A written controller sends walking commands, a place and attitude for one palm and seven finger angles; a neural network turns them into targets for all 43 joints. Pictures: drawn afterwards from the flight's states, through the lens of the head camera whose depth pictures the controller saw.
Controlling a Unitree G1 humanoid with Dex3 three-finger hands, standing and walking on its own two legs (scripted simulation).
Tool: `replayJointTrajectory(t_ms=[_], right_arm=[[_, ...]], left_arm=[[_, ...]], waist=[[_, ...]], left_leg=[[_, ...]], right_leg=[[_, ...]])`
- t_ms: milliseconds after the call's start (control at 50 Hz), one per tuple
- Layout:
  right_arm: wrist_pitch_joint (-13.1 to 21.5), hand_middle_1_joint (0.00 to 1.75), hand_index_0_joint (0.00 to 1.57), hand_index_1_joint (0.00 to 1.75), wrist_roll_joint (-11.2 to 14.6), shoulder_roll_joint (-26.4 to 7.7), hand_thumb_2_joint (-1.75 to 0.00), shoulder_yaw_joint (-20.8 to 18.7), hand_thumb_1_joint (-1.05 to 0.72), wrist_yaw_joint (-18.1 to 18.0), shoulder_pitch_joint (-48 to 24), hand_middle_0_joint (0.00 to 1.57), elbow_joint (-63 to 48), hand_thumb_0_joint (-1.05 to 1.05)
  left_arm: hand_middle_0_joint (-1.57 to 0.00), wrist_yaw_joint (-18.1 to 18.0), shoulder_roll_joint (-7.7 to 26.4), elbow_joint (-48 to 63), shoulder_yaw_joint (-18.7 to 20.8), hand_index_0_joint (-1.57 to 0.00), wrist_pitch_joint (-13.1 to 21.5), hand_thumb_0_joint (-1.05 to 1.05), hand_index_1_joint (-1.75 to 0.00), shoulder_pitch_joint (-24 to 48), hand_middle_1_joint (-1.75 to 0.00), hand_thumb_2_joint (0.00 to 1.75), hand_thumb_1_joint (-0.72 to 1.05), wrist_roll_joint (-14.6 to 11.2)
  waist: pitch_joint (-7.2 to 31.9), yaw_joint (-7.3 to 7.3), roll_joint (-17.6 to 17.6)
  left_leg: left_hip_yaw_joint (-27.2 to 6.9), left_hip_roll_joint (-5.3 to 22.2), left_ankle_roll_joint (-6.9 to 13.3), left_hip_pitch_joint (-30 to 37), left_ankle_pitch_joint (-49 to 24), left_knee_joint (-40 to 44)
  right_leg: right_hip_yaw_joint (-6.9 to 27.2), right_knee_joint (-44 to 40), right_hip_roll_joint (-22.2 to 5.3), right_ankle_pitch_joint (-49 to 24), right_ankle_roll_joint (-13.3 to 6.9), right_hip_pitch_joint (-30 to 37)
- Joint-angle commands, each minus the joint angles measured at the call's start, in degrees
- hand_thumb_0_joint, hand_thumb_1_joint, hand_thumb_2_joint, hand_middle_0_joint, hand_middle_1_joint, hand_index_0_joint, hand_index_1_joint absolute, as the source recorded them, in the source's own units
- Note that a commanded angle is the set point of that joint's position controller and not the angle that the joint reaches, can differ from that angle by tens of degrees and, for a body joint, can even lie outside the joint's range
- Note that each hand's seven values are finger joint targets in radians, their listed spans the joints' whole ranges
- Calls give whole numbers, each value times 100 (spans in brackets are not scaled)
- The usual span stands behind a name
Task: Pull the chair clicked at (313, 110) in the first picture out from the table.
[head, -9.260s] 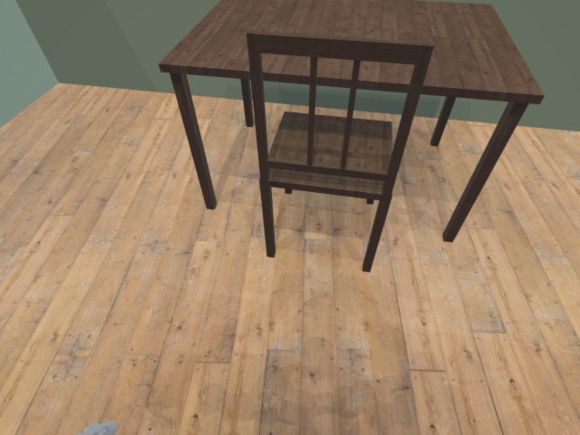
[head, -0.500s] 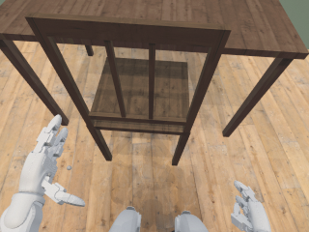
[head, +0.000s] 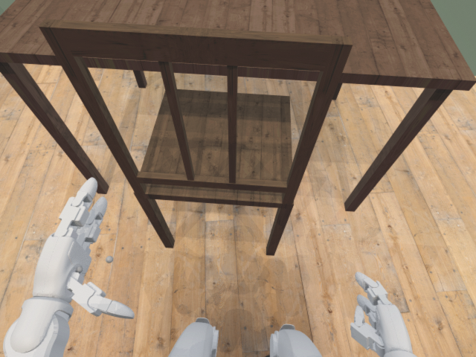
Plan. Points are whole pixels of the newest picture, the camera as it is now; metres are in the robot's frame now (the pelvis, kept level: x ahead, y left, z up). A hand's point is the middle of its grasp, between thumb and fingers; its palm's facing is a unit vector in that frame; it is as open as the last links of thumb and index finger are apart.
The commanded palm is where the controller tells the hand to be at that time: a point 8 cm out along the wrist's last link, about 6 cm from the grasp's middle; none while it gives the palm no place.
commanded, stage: aim the fingers beside a spindle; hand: left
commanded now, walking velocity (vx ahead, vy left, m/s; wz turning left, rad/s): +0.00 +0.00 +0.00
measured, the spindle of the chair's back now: (180, 132) +0.52 +0.16 +0.02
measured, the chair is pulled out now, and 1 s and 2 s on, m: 0.00 0.00 0.00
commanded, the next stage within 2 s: push the fingers through the gap in 1.94 s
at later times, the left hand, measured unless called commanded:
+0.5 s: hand (138, 239) +0.29 +0.18 +0.03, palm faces -0.02 -1.00 -0.06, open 16.9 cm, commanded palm +0.27 +0.23 +0.03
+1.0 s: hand (167, 217) +0.34 +0.15 +0.01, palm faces -0.04 -1.00 -0.05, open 17.0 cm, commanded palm +0.32 +0.20 +0.01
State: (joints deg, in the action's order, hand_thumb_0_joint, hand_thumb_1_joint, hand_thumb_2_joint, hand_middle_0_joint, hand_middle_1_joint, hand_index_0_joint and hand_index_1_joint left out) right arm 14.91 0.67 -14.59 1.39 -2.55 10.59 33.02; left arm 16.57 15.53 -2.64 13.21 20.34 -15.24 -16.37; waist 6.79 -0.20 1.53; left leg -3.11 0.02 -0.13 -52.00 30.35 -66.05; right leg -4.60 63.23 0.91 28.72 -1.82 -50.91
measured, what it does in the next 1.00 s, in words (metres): stands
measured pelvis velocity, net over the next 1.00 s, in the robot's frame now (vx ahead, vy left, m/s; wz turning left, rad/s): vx -0.01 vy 0.00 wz -0.01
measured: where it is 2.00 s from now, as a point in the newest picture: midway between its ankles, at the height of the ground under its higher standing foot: outside the picture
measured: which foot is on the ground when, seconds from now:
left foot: down 0.00-1.00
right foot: down 0.00-1.00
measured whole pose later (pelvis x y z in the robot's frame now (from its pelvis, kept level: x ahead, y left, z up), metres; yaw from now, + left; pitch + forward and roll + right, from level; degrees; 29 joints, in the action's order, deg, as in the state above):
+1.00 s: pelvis -0.01 +0.00 -0.02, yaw -1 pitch +21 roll -1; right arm 12.1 -0.7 -14.9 0.6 -1.1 10.7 35.1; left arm 8.2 11.0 -20.1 7.2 22.4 8.1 -9.0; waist 8.0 1.1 1.4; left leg -1.7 -0.4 0.1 -60.9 31.3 -71.4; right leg -3.3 69.8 0.5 29.9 -1.7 -60.8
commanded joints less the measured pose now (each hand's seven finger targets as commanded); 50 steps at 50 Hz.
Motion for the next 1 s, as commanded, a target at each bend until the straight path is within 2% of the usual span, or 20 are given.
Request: replayJointTrajectory(t_ms=[0, 60, 140, 200, 240, 320, 400, 440, 540, 640, 680, 700, 720, 760, 780, 800, 880, 920, 940, 980], right_arm=[[353, 30, 20, 30, 9, -808, -90, -329, -90, -103, -161, 20, -710, 0], [403, 30, 20, 30, 4, -837, -90, -332, -90, -130, -131, 20, -663, 0], [417, 30, 20, 30, -34, -819, -90, -360, -90, -68, -41, 20, -725, 0], [352, 30, 20, 30, -42, -800, -90, -368, -90, -20, -77, 20, -728, 0], [303, 30, 20, 30, -47, -816, -90, -355, -90, -16, -99, 20, -699, 0], [295, 30, 20, 30, -69, -798, -90, -342, -90, -18, -143, 20, -724, 0], [294, 30, 20, 30, -85, -794, -90, -366, -90, 5, -85, 20, -677, 0], [284, 30, 20, 30, -89, -795, -90, -357, -90, 18, -68, 20, -675, 0], [235, 30, 20, 30, -89, -808, -90, -355, -90, 1, -58, 20, -613, 0], [190, 30, 20, 30, -119, -790, -90, -361, -90, 8, -47, 20, -594, 0], [163, 30, 20, 30, -112, -775, -90, -365, -90, 13, -41, 20, -548, 0], [155, 30, 20, 30, -116, -772, -90, -353, -90, 25, -28, 20, -540, 0], [145, 30, 20, 30, -108, -792, -90, -373, -90, 18, -3, 20, -539, 0], [121, 30, 20, 30, -108, -775, -90, -384, -90, 35, 11, 20, -528, 0], [113, 30, 20, 30, -104, -775, -90, -378, -90, 40, 29, 20, -501, 0], [98, 30, 20, 30, -106, -774, -90, -391, -90, 51, 30, 20, -508, 0], [26, 30, 20, 30, -109, -783, -90, -395, -90, 64, 57, 20, -453, 0], [0, 30, 20, 30, -125, -801, -90, -394, -90, 59, 67, 20, -440, 0], [-15, 30, 20, 30, -150, -789, -90, -397, -90, 75, 76, 20, -452, 0], [-52, 30, 20, 30, -158, -752, -90, -396, -90, 111, 84, 20, -470, 0]], left_arm=[[-6, 35, 714, 950, 303, -6, 407, 0, -8, 802, -8, 30, -50, -117], [-6, 23, 836, 843, 368, -6, 449, 0, -8, 1133, -8, 30, -50, -69], [-6, -73, 764, 1112, 261, -6, 422, 0, -8, 802, -8, 30, -50, 6], [-6, -196, 557, 919, 70, -6, 348, 0, -8, 777, -8, 30, -50, 85], [-6, -265, 684, 685, 237, -6, 336, 0, -8, 1028, -8, 30, -50, 109], [-6, -385, 640, 903, 111, -6, 460, 0, -8, 1583, -8, 30, -50, 205], [-6, -422, 515, 699, 1, -6, 523, 0, -8, 1569, -8, 30, -50, 237], [-6, -403, 510, 602, -37, -6, 512, 0, -8, 1561, -8, 30, -50, 258], [-6, -487, 450, 338, -147, -6, 463, 0, -8, 2175, -8, 30, -50, 349], [-6, -595, 594, 182, 62, -6, 524, 0, -8, 2415, -8, 30, -50, 394], [-6, -601, 450, 105, -82, -6, 544, 0, -8, 2687, -8, 30, -50, 415], [-6, -597, 371, 36, -168, -6, 541, 0, -8, 2725, -8, 30, -50, 425], [-6, -624, 494, -54, -55, -6, 539, 0, -8, 2737, -8, 30, -50, 457], [-6, -629, 335, -115, -209, -6, 538, 0, -8, 2831, -8, 30, -50, 485], [-6, -640, 234, -152, -343, -6, 539, 0, -8, 2984, -8, 30, -50, 506], [-6, -667, 233, -218, -328, -6, 527, 0, -8, 2945, -8, 30, -50, 526], [-6, -791, 192, -498, -392, -6, 552, 0, -8, 3352, -8, 30, -50, 615], [-6, -881, 420, -592, -150, -6, 615, 0, -8, 3540, -8, 30, -50, 638], [-6, -917, 464, -518, -75, -6, 662, 0, -8, 3550, -8, 30, -50, 646], [-6, -948, 250, -552, -267, -6, 709, 0, -8, 3541, -8, 30, -50, 667]], waist=[[1352, 180, -20], [1442, 165, 59], [2023, 33, 282], [1753, 91, 80], [1586, 90, -134], [1734, 119, 162], [1880, 117, -25], [1934, 91, 62], [1861, 197, -87], [2158, 76, -44], [2127, 162, -5], [2123, 156, 20], [2177, 161, -99], [2240, 157, 13], [2202, 218, -71], [2189, 178, 10], [2117, 268, -175], [2179, 210, -82], [2396, 144, -52], [2491, 171, -55]], left_leg=[[-1, -153, 113, 629, -1322, 785], [-3, -136, 107, 636, -1257, 762], [-16, -146, 91, 1001, -1934, 785], [-6, -142, 85, 831, -1843, 760], [8, -143, 86, 566, -1578, 745], [30, -143, 99, 632, -1453, 705], [40, -140, 94, 604, -1582, 643], [54, -147, 96, 569, -1573, 622], [45, -142, 114, 393, -1303, 549], [75, -157, 107, 390, -1428, 505], [91, -150, 108, 395, -1458, 458], [90, -158, 105, 385, -1472, 460], [83, -148, 114, 374, -1491, 441], [94, -143, 95, 431, -1521, 439], [72, -137, 99, 458, -1551, 431], [82, -147, 89, 432, -1501, 436], [87, -142, 106, 296, -1363, 370], [106, -159, 111, 242, -1353, 343], [109, -165, 98, 300, -1470, 347], [128, -164, 92, 369, -1677, 316]], right_leg=[[348, -900, 75, -961, 114, 921], [376, -874, 69, -850, 92, 858], [247, -678, 78, -1575, 65, 1095], [208, -649, 81, -1534, 81, 949], [256, -661, 78, -1303, 80, 896], [253, -599, 71, -1119, 54, 737], [269, -553, 66, -1323, 59, 818], [287, -523, 58, -1329, 51, 810], [298, -505, 49, -1079, 71, 604], [352, -436, 38, -1213, 52, 755], [336, -403, 42, -1278, 64, 648], [332, -396, 37, -1305, 53, 669], [332, -381, 47, -1317, 51, 682], [309, -351, 37, -1352, 54, 610], [280, -335, 41, -1392, 52, 550], [286, -338, 38, -1334, 48, 542], [305, -328, 33, -1224, 60, 393], [331, -289, 40, -1192, 43, 399], [339, -242, 26, -1331, 43, 515], [328, -194, 26, -1586, 43, 576]])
